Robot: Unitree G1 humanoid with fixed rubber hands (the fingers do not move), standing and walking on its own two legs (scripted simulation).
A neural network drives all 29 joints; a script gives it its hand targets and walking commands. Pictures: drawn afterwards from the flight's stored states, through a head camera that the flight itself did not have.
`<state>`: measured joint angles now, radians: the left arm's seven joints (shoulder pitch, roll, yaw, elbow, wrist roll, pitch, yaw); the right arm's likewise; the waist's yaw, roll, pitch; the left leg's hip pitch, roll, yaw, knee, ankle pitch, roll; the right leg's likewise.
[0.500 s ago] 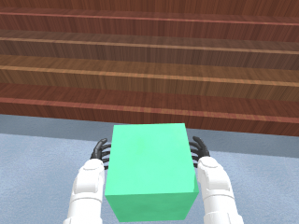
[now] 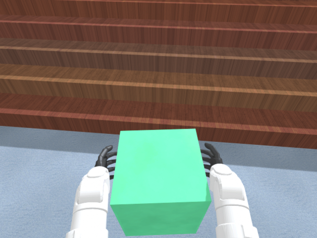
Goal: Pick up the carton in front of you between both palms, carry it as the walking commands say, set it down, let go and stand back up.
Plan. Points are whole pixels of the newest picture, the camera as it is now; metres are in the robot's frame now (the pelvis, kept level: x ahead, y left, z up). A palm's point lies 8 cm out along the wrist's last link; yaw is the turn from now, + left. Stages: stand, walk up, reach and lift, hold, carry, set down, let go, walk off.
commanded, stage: hold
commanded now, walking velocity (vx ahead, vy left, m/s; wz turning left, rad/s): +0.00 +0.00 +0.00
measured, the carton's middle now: (159, 184) +0.29 +0.00 -0.03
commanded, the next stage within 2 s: carry in 0.90 s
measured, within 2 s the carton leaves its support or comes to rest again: neither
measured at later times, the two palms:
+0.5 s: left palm (101, 172) +0.28 +0.15 +0.05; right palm (216, 169) +0.29 -0.15 +0.05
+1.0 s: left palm (102, 168) +0.29 +0.15 +0.05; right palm (215, 165) +0.30 -0.15 +0.05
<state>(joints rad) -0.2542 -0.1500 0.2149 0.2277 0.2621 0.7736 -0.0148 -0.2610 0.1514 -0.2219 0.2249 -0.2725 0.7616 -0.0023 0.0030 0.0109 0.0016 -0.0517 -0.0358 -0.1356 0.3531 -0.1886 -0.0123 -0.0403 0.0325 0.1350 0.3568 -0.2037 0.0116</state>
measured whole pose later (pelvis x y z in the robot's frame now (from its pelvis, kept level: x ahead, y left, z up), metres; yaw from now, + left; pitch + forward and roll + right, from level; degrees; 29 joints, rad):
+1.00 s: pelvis +0.01 +0.00 +0.00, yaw +0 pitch -1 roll +0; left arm -0.23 -0.15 0.19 0.16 0.24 0.80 -0.01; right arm -0.24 0.15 -0.20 0.15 -0.25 0.79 -0.01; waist 0.00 0.01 -0.09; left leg -0.20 -0.01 -0.06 0.48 -0.34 -0.01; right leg -0.18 0.01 0.08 0.47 -0.33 0.01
